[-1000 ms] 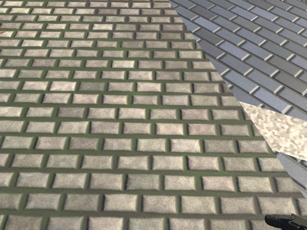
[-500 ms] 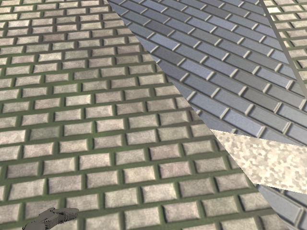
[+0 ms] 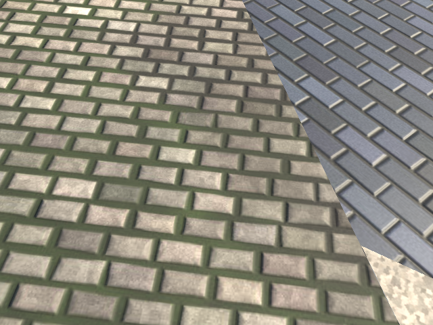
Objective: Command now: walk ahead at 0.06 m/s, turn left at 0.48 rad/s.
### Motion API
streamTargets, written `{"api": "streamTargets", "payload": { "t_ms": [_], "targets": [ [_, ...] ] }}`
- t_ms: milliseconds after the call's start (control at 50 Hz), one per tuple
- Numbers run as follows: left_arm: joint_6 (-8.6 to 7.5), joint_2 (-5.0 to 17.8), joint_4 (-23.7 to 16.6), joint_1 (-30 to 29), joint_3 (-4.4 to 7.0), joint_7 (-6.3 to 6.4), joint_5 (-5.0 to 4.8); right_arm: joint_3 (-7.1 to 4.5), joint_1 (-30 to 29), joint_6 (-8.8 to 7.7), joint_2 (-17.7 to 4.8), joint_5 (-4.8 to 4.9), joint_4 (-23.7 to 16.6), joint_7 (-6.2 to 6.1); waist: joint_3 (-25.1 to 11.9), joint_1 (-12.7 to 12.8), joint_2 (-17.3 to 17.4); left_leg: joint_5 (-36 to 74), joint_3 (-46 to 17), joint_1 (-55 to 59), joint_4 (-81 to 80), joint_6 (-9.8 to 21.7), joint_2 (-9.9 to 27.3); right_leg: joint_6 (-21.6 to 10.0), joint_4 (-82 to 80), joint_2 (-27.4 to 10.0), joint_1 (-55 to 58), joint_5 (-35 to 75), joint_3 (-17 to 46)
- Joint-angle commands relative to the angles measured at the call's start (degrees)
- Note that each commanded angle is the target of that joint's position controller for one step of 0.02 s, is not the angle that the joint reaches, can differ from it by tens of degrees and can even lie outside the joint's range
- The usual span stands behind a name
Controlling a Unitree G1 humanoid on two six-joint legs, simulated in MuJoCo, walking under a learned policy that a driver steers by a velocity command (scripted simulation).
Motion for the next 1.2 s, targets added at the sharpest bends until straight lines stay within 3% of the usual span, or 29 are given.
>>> {"api": "streamTargets", "payload": {
  "t_ms": [20, 40, 60, 80, 100, 120, 140, 200, 260, 400, 460, 480, 500, 520, 540, 560, 580, 600, 660, 720, 760, 800, 820, 840, 860, 880, 900, 980, 1200],
  "targets": [
    [0.27, 9.0, -1.5, 1.9, 2.49, 0.59, -0.93, -2.54, 3.1, -0.84, -6.9, -0.14, -3.8, 0.26, -6.3, -1.7, -3.1, 12.9, 0.1, 7.8, -13.0, 3.7, -1.9, -4.6, 6.8, -12.9, 4.9, 26.0, 5.7],
    [-0.21, 6.8, -2.5, 2.0, 1.90, 0.39, 0.86, -4.34, 6.5, -0.98, -13.2, -0.46, -3.8, -0.79, -9.3, -1.7, 7.3, 35.5, -11.9, 18.8, -13.8, 7.8, 6.3, 0.1, 20.6, -7.4, -5.2, 15.0, 1.4],
    [-0.63, 4.2, -5.3, -0.2, 0.89, 0.18, 2.45, -5.15, 7.8, -1.09, -17.8, -1.65, -4.6, -1.16, -11.2, -2.0, 18.6, 51.5, -30.4, 27.5, -13.7, 20.6, 18.9, 4.8, 35.4, 2.8, -23.1, -21.2, 2.8],
    [-0.77, 6.2, -5.1, -3.2, 1.38, -0.25, 2.12, -3.91, 9.0, -1.90, -13.2, -1.68, -4.7, -0.84, -15.3, -4.7, 9.3, 49.1, -29.0, 28.1, -14.0, 22.4, 18.2, 4.5, 43.6, 1.8, -25.2, -25.0, 12.9],
    [-0.68, 6.8, -5.2, -3.6, 1.67, -0.48, 0.48, -3.60, 6.3, -2.62, -12.2, -1.42, -5.0, -0.87, -12.9, -3.4, 7.0, 45.2, -23.7, 26.2, -14.0, 19.7, 15.3, 3.8, 45.4, 0.7, -26.9, -20.9, 14.2],
    [-0.50, 6.5, -4.3, -3.0, 1.75, -0.03, 0.17, -3.55, 3.4, -2.87, -11.2, -0.62, -5.4, -1.15, -11.2, -2.0, 4.0, 39.1, -20.7, 24.3, -14.2, 16.5, 12.3, 3.6, 43.4, -0.3, -27.8, -16.8, 14.5],
    [-0.23, 7.5, -4.4, -3.5, 2.11, 0.47, 0.67, -3.17, 1.2, -2.63, -10.2, 0.28, -5.9, -1.48, -9.6, -1.4, 3.5, 35.4, -19.8, 22.3, -15.0, 14.9, 11.1, 3.8, 40.7, -0.9, -27.9, -13.5, 14.8],
    [0.06, 6.3, -4.2, -2.3, 2.05, 0.68, 0.43, -3.14, 0.2, -1.91, -10.6, -0.35, -6.6, -2.21, -9.9, 0.2, 6.2, 34.4, -18.3, 17.8, -16.0, 14.5, 8.5, 5.0, 35.8, 0.9, -22.5, -8.5, 14.3],
    [0.06, 5.3, -4.5, -3.4, 1.69, 0.75, 0.33, -3.52, 0.8, -1.53, -11.4, -0.13, -6.8, -2.78, -10.0, -0.7, 6.5, 30.4, -19.5, 17.4, -15.7, 14.2, 7.8, 6.0, 27.7, 1.7, -20.4, -6.4, 14.9],
    [-0.75, 6.2, -5.0, -3.7, 1.92, -0.36, -0.09, -3.52, -1.0, -0.40, -11.6, -0.15, -7.6, -2.62, -8.2, -1.5, 9.3, 18.4, -27.0, 13.3, -15.3, 13.0, 6.2, 5.2, 14.8, 3.4, -12.7, -5.4, 16.0],
    [-1.71, 6.5, -3.9, 0.7, 2.37, -1.12, -0.28, -3.07, -3.5, 0.14, -10.8, 0.63, -8.3, -2.81, -8.0, 1.4, 9.1, 10.3, -28.7, 10.5, -12.8, 10.1, 3.1, 3.1, -0.3, 3.4, -3.8, 2.7, 14.4],
    [-1.75, 8.4, -3.4, 2.5, 3.00, -0.98, 0.23, -2.59, -2.5, 0.18, -9.2, 0.54, -8.3, -2.93, -8.0, 1.5, 6.5, 4.3, -26.8, 6.1, -9.5, 7.4, 0.4, 1.4, -4.2, -1.0, 2.2, 6.5, 17.0],
    [-1.44, 12.0, -3.8, 3.4, 3.55, -0.57, 1.29, -1.54, 1.1, 0.11, -5.4, -0.36, -7.9, -2.79, -9.4, -0.7, -6.0, -11.4, -17.8, -0.5, 3.8, 3.8, -6.2, -3.3, -6.6, -13.7, 7.9, 11.3, 28.7],
    [-1.45, 14.2, -3.9, 2.3, 3.78, -0.86, 3.35, -2.43, 0.3, -0.60, -7.9, -0.05, -10.0, -2.93, -5.4, -1.6, -16.9, -22.7, -11.7, -9.9, 13.7, 1.4, -11.3, -12.9, -8.8, -21.2, 3.2, 17.3, 42.2],
    [-1.88, 11.0, -5.5, -0.7, 2.94, -0.79, 3.03, -3.57, 1.4, -0.96, -12.0, -0.72, -8.5, -3.01, -4.4, -1.7, -11.5, -20.5, -13.2, -9.7, 23.4, -0.3, -7.8, -15.5, -8.5, -21.5, 1.5, 17.5, 40.2],
    [-1.95, 8.3, -6.0, -3.2, 2.22, -0.60, 2.18, -4.20, 2.4, -0.77, -12.9, -0.38, -6.9, -2.94, -3.7, -2.5, -8.6, -16.9, -12.9, -9.1, 26.9, -1.2, -7.6, -13.2, -7.3, -17.9, 0.5, 17.3, 34.0],
    [-1.86, 7.3, -6.2, -4.2, 1.84, -0.46, 1.29, -4.02, 3.4, -0.23, -11.4, -0.45, -5.5, -3.20, -3.5, -2.8, -7.3, -14.3, -12.4, -9.1, 28.6, -2.3, -7.4, -11.0, -6.5, -14.5, 1.2, 15.7, 29.5],
    [-1.73, 6.8, -5.9, -4.1, 1.52, -0.29, 0.47, -3.59, 3.3, 0.11, -9.8, -0.54, -5.4, -3.24, -2.7, -2.2, -7.7, -12.2, -12.3, -10.0, 29.8, -3.3, -7.4, -10.7, -6.1, -13.5, 1.8, 17.5, 27.7],
    [-1.18, 6.6, -4.5, -0.9, 1.09, 0.14, 0.75, -2.11, 0.5, -0.03, -6.1, 0.05, -6.4, -2.90, -3.5, -0.4, -9.0, -9.8, -8.9, -7.3, 21.7, -4.7, -6.4, -11.1, -5.5, -11.1, 4.2, 22.6, 22.4],
    [-0.62, 8.0, -3.8, -0.5, 1.26, 0.08, 0.71, -0.62, -2.0, -0.26, -3.7, -0.43, -7.2, -2.48, -5.1, 1.1, -11.0, -10.3, -4.8, 1.1, 7.5, -4.9, -3.5, -11.0, -4.3, -10.9, 4.2, 25.3, 20.2],
    [-0.24, 9.6, -3.0, 0.9, 1.54, -0.26, 0.35, -0.83, -1.7, -0.29, -5.0, -0.06, -6.6, -2.38, -5.3, 1.8, -11.7, -7.9, -2.5, 5.6, 0.0, -4.6, -3.9, -11.3, -3.3, -11.5, 3.8, 27.1, 21.0],
    [-0.14, 9.0, -2.4, 0.5, 1.09, -0.52, -0.57, -1.01, 1.9, -0.35, -5.1, -0.19, -4.5, -2.26, -4.9, -0.4, -10.2, 3.4, -1.1, 12.9, -14.5, -2.6, -4.6, -9.6, -1.4, -10.6, 1.9, 25.7, 20.4],
    [-0.56, 8.0, -1.4, 2.7, 0.65, -0.67, -0.72, -1.15, 2.0, -0.34, -6.2, -0.55, -4.4, -2.32, -4.7, -0.4, -8.4, 9.7, -3.2, 17.9, -19.6, -1.0, -3.5, -6.9, -1.1, -9.8, -0.6, 22.6, 20.1],
    [-1.36, 6.3, -1.4, 3.9, -0.09, -1.07, 0.67, -1.51, 2.8, -0.27, -9.0, -0.93, -4.8, -2.80, -7.4, 0.5, -3.1, 22.4, -9.6, 25.0, -17.4, 1.0, 2.3, -3.0, 1.5, -7.7, -4.5, 16.5, 18.0],
    [-2.24, 3.8, -1.4, 6.3, -0.79, -1.61, 1.89, -1.83, 0.9, 0.03, -11.6, -1.45, -4.8, -3.02, -8.4, 3.8, 7.0, 27.9, -13.4, 24.6, -13.3, 5.4, 6.9, 0.7, 2.2, -2.6, -6.5, 4.5, 12.9],
    [-2.19, 4.2, -1.1, 3.5, -1.00, -1.40, 2.08, -0.76, -0.8, -0.30, -7.0, -1.67, -4.9, -2.20, -8.6, 2.0, 6.8, 19.3, -13.5, 18.5, -14.0, 7.6, 6.7, 2.9, 0.7, -2.5, -1.5, 2.0, 12.2],
    [-1.97, 5.8, -1.0, 1.2, -0.66, -1.29, 1.82, -0.30, -1.4, -0.77, -5.1, -1.93, -4.7, -1.59, -6.4, 1.0, 5.1, 12.8, -12.0, 16.8, -14.5, 6.2, 4.0, 3.7, 1.0, -2.0, -1.1, 4.3, 11.7],
    [-0.71, 6.2, 0.7, 1.6, -0.54, -0.39, 1.24, -0.06, 0.0, -2.26, -5.6, -1.69, -2.6, -1.35, -2.7, 0.8, 5.3, 12.1, -10.6, 13.3, -14.7, 3.8, 1.8, 3.5, 1.1, -2.1, -0.7, 7.6, 11.7],
    [-0.34, 6.2, 6.3, 2.6, -0.38, 0.48, 0.94, 0.42, -0.1, -2.79, -4.8, -1.38, 1.7, -1.56, -2.2, 0.7, 1.0, 12.0, -9.5, 13.0, -14.8, 3.7, 0.3, 4.2, -0.3, -2.5, 1.2, 8.8, 11.6]
  ]
}}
